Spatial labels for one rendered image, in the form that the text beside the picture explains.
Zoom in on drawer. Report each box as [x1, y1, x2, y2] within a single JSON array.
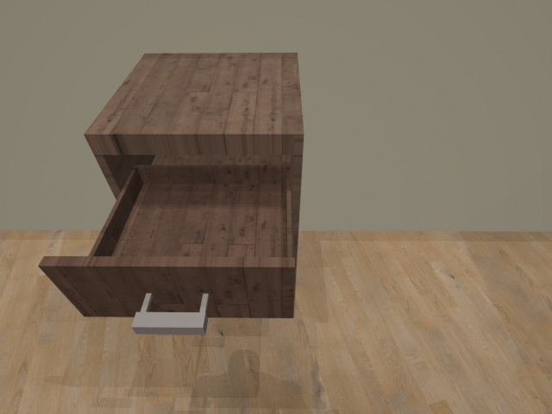
[[38, 165, 295, 318]]

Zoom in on handle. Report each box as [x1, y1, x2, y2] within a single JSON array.
[[131, 293, 210, 335]]

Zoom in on cabinet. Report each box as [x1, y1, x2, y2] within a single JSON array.
[[84, 53, 304, 318]]

